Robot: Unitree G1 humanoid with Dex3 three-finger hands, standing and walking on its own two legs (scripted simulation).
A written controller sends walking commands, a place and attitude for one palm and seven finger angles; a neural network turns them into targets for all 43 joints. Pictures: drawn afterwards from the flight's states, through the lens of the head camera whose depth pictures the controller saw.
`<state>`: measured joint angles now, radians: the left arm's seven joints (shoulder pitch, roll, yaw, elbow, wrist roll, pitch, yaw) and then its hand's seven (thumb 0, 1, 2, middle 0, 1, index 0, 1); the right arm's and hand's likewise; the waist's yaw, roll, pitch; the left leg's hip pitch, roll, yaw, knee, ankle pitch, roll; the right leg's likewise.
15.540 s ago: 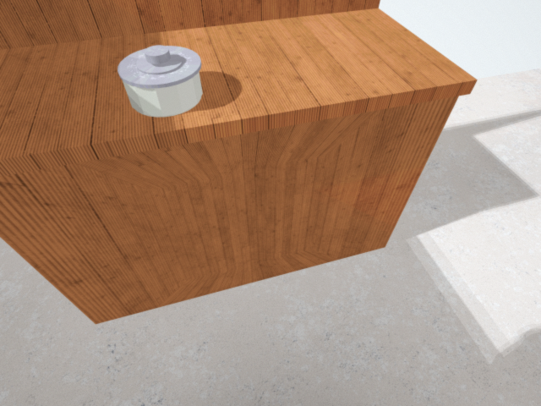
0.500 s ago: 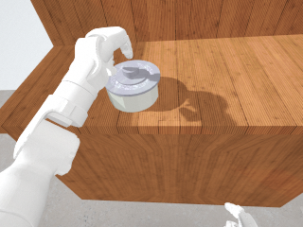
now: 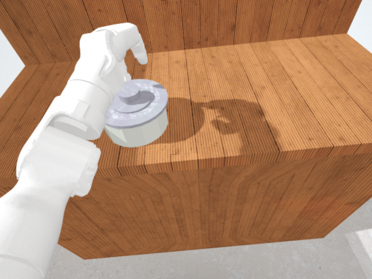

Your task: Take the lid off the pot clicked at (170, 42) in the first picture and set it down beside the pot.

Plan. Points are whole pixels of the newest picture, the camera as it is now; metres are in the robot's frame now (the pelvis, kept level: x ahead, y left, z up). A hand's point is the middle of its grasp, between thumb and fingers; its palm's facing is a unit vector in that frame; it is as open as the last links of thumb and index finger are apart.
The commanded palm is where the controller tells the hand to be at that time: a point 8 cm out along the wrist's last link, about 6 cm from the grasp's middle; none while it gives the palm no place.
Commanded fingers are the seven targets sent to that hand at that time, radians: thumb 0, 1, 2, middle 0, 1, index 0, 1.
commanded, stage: move the open hand above the knob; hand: left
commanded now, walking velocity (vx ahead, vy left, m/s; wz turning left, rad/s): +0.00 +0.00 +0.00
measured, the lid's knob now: (129, 93) +0.50 +0.11 +0.16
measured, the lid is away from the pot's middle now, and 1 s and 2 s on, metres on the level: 0.00 0.00 0.00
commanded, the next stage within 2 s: lower the open fingers around the knob in 0.46 s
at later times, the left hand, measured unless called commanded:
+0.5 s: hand (115, 71) +0.46 +0.11 +0.24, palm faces -0.24 -0.04 -0.97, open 10.0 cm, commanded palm +0.45 +0.11 +0.29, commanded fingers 0.00 -0.41 1.74 -0.88 -0.08 -0.88 -0.08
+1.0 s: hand (123, 85) +0.46 +0.11 +0.21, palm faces -0.36 -0.08 -0.93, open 10.0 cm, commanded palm +0.46 +0.11 +0.26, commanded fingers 0.00 -0.41 1.74 -0.88 -0.08 -0.88 -0.08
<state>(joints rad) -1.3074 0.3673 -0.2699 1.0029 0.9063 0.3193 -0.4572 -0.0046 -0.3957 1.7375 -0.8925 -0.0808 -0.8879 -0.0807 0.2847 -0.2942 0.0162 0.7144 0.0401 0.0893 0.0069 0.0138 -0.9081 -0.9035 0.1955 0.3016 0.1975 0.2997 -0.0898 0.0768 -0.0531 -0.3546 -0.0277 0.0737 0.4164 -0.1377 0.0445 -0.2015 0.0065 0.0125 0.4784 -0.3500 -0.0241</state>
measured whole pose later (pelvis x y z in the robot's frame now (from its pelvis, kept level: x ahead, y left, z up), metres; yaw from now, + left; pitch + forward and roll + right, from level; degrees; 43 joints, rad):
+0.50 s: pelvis -0.01 +0.01 +0.00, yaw +2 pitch +4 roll +1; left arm -1.33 0.34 -0.34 0.98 0.89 0.32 -0.47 -0.01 -0.40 1.74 -0.89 -0.08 -0.89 -0.08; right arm 0.19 -0.27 0.03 0.69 0.05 0.10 0.01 0.01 -0.91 -0.90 0.20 0.30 0.20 0.30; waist -0.06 0.07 -0.06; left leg -0.38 -0.04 0.05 0.43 -0.13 0.05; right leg -0.21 0.00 -0.02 0.49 -0.35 -0.02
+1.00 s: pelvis -0.01 +0.01 +0.00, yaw +1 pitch +5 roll +0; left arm -1.36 0.29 -0.34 1.14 0.88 0.36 -0.48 -0.01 -0.39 1.74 -0.89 -0.08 -0.89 -0.08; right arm 0.29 -0.29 0.02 0.74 0.03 0.06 -0.01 0.01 -0.91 -0.90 0.20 0.30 0.20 0.30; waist -0.10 0.06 -0.06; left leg -0.39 -0.04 0.06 0.43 -0.13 0.06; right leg -0.23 -0.01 -0.01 0.49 -0.34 -0.01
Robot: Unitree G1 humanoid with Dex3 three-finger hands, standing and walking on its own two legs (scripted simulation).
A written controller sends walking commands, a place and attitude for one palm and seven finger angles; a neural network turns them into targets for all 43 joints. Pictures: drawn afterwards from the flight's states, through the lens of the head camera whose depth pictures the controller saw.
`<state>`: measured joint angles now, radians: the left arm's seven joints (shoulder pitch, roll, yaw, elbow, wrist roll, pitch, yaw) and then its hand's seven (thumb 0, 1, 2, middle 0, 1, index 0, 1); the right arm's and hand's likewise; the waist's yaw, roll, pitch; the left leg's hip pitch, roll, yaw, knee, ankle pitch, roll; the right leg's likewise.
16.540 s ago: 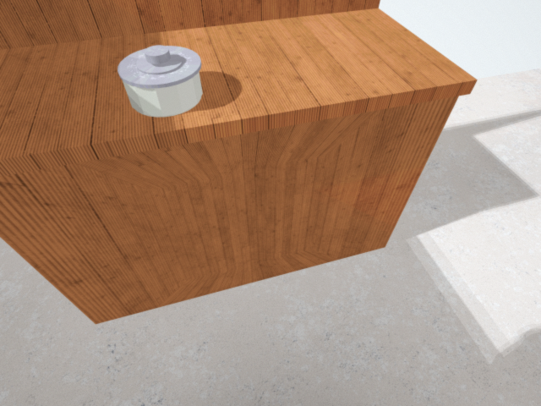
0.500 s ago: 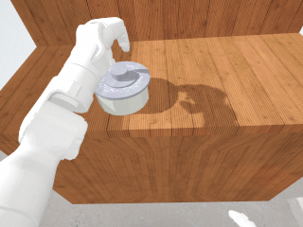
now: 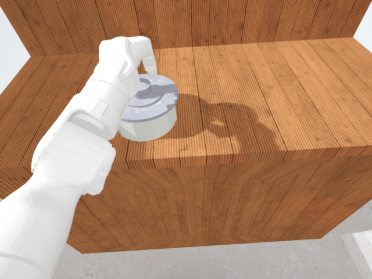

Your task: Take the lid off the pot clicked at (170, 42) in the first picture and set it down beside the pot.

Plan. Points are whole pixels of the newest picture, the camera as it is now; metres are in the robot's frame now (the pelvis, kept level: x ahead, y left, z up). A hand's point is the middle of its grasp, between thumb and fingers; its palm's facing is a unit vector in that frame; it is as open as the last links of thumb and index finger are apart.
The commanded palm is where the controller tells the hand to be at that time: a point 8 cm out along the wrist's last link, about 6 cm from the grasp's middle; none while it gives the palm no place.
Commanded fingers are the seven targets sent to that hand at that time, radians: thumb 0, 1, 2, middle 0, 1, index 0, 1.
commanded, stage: lower the open fingers around the knob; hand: left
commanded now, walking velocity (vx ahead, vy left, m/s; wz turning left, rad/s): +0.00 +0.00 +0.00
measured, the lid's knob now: (140, 87) +0.51 +0.09 +0.16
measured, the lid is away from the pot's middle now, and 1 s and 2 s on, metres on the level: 0.00 0.00 0.01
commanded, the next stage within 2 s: close the fingers and squeeze the knob in 0.60 s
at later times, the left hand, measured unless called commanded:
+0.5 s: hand (140, 83) +0.48 +0.08 +0.19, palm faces -0.39 -0.08 -0.92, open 10.0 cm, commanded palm +0.48 +0.08 +0.23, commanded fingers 0.00 -0.41 1.74 -0.88 -0.08 -0.88 -0.08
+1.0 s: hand (138, 86) +0.48 +0.08 +0.18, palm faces -0.40 -0.08 -0.91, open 9.9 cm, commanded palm +0.48 +0.09 +0.23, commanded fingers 0.00 0.04 0.96 -0.52 -0.94 -0.52 -0.94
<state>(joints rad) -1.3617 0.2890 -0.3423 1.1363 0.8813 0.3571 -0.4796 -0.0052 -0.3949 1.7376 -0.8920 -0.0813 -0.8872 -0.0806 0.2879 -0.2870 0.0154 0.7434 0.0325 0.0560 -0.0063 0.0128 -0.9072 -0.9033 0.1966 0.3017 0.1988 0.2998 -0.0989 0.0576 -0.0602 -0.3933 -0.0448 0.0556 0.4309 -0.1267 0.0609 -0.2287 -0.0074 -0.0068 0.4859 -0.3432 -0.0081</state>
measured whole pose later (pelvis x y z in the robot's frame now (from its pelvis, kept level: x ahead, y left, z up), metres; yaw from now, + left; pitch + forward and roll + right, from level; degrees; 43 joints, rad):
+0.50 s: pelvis +0.01 -0.01 +0.00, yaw +0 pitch +6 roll +1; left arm -1.33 0.29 -0.33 1.16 0.88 0.35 -0.45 0.00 -0.39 1.74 -0.88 -0.08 -0.89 -0.08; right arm 0.30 -0.29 0.01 0.75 0.03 0.06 -0.01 0.01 -0.91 -0.90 0.20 0.30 0.20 0.30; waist -0.10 0.06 -0.08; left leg -0.41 -0.04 0.05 0.45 -0.15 0.05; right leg -0.24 0.00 -0.01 0.49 -0.36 -0.02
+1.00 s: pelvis +0.01 -0.01 +0.00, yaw +0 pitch +6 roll +1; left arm -1.28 0.32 -0.33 1.12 0.87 0.33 -0.47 0.00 -0.08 1.07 -0.53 -0.72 -0.55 -0.73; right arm 0.26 -0.29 0.02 0.73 0.04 0.11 -0.01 0.01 -0.91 -0.90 0.20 0.30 0.20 0.30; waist -0.10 0.06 -0.07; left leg -0.40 -0.03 0.05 0.46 -0.15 0.04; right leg -0.23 0.01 -0.01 0.49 -0.36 -0.03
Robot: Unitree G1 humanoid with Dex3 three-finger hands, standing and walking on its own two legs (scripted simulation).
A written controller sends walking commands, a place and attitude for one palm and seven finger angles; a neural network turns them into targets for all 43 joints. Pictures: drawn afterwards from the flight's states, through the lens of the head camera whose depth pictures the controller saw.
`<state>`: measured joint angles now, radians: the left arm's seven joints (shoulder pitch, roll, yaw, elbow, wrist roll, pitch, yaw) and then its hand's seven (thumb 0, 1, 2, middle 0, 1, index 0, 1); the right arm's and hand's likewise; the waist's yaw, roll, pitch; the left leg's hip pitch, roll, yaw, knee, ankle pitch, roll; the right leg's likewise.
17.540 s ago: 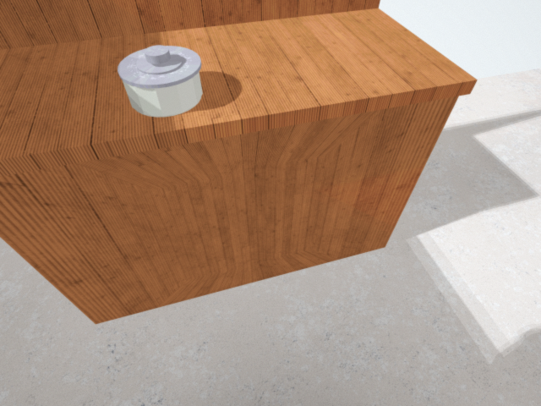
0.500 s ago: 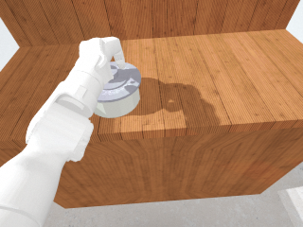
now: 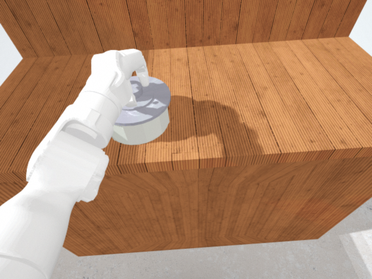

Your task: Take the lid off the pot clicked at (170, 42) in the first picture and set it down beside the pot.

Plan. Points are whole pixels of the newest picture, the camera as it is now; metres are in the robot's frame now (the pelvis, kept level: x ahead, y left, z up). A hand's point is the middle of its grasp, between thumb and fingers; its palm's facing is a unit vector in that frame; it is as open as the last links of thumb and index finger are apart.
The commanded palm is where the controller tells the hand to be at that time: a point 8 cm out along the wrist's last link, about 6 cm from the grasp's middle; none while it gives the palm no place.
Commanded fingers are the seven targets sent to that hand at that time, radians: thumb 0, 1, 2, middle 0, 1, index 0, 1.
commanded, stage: close the fingers and squeeze the knob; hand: left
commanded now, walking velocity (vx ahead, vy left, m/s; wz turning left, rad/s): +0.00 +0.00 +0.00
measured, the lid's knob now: (131, 90) +0.50 +0.10 +0.16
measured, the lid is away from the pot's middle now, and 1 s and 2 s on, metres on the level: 0.00 0.01 0.00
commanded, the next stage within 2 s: lift the lid straight up in 1.24 s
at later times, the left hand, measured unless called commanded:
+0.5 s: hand (128, 89) +0.47 +0.10 +0.18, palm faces -0.39 -0.08 -0.92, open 8.2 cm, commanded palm +0.47 +0.10 +0.23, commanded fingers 0.00 0.34 0.79 -0.69 -1.07 -0.69 -1.07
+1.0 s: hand (128, 90) +0.47 +0.10 +0.18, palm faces -0.39 -0.07 -0.92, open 8.0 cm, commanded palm +0.47 +0.10 +0.23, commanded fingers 0.00 0.50 0.88 -0.71 -1.04 -0.72 -1.06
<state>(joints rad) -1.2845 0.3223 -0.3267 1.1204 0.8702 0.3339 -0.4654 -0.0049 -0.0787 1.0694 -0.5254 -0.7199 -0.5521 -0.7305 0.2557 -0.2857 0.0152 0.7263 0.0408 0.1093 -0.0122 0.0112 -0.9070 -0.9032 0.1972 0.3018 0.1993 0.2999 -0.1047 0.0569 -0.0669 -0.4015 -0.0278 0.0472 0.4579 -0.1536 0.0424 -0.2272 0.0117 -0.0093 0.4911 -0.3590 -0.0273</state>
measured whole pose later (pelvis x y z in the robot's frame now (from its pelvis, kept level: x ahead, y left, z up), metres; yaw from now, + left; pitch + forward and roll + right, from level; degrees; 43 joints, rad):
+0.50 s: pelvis +0.00 +0.01 +0.00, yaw +0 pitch +6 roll +1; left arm -1.27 0.32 -0.33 1.10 0.87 0.32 -0.46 0.00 0.17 0.87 -0.57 -1.00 -0.57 -1.01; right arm 0.27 -0.28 0.01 0.73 0.04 0.09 -0.01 0.01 -0.91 -0.90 0.20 0.30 0.20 0.30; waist -0.10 0.06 -0.07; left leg -0.40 -0.03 0.05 0.45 -0.15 0.05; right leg -0.23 0.01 0.00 0.49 -0.36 -0.02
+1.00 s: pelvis +0.00 +0.01 +0.00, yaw +0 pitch +6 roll +1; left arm -1.30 0.30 -0.34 1.15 0.87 0.33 -0.45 0.01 0.22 0.75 -0.58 -0.98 -0.59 -0.99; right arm 0.27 -0.28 0.02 0.75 0.04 0.08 -0.02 0.01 -0.91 -0.90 0.20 0.30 0.20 0.30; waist -0.10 0.06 -0.07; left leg -0.41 -0.03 0.05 0.46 -0.15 0.05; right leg -0.24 0.01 -0.01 0.49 -0.36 -0.02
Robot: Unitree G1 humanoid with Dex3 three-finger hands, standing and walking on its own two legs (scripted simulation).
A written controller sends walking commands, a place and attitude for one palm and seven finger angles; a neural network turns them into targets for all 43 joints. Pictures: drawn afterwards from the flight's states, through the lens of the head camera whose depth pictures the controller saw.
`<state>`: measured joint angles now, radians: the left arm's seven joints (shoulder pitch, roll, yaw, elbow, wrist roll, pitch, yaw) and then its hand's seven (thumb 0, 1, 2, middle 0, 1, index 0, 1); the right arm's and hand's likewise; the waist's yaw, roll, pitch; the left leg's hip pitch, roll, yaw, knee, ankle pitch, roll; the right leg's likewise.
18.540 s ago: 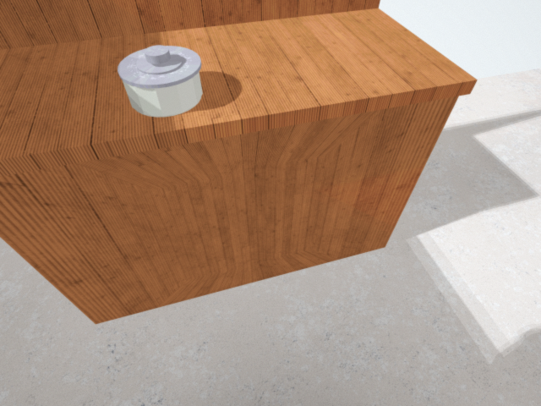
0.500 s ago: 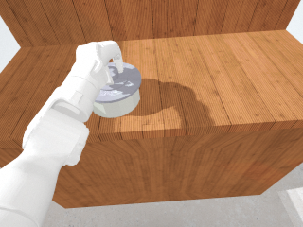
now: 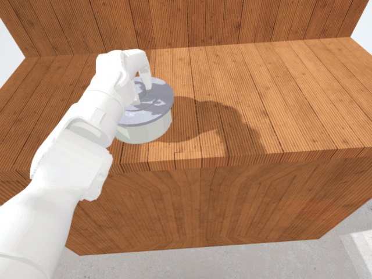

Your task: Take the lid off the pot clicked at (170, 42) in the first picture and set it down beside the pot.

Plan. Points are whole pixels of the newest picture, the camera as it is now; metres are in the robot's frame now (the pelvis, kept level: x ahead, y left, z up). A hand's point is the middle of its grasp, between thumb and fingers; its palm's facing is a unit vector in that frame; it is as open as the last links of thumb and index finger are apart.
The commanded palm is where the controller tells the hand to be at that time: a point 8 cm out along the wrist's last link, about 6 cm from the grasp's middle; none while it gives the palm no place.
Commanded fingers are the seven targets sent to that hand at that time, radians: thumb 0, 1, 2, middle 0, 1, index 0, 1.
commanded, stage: close the fingers and squeeze the knob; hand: left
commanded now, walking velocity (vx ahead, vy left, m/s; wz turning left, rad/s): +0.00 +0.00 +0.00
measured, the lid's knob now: (134, 90) +0.50 +0.09 +0.16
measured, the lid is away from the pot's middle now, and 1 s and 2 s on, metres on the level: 0.01 0.00 0.00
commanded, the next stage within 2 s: lift the lid straight up in 0.24 s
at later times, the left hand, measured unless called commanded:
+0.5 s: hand (131, 88) +0.47 +0.09 +0.18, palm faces -0.40 -0.07 -0.91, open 8.0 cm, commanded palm +0.48 +0.09 +0.25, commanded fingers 0.00 0.63 0.94 -0.78 -1.08 -0.79 -1.10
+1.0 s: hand (125, 74) +0.47 +0.10 +0.22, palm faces -0.37 -0.09 -0.92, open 8.0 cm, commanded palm +0.48 +0.10 +0.29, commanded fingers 0.00 0.63 0.94 -0.78 -1.08 -0.79 -1.10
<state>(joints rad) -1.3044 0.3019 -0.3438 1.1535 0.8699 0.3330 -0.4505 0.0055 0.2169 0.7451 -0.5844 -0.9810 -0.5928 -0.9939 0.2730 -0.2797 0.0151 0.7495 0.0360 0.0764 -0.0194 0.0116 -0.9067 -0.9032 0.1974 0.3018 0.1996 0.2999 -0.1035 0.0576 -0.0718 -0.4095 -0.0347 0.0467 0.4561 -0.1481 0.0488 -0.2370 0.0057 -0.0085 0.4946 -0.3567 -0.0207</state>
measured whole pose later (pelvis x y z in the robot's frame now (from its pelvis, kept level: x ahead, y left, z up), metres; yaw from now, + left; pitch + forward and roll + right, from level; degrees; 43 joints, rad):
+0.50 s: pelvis +0.00 +0.00 +0.00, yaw +0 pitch +6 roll +1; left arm -1.31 0.31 -0.34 1.16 0.87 0.32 -0.46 0.01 0.21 0.74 -0.59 -0.98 -0.60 -1.00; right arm 0.28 -0.28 0.01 0.75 0.04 0.06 -0.03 0.01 -0.91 -0.90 0.20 0.30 0.20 0.30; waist -0.11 0.06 -0.07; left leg -0.42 -0.03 0.05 0.46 -0.15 0.05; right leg -0.24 0.01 -0.01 0.50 -0.36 -0.02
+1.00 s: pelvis +0.00 +0.00 +0.00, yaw +0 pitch +5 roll +1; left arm -1.37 0.33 -0.33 1.16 0.88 0.35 -0.51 0.00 0.21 0.74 -0.60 -0.98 -0.61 -0.99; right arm 0.26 -0.28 0.02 0.74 0.04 0.03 -0.02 0.01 -0.91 -0.90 0.20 0.30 0.20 0.30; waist -0.10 0.06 -0.08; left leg -0.40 -0.04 0.05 0.45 -0.15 0.05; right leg -0.23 0.01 -0.01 0.49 -0.36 -0.02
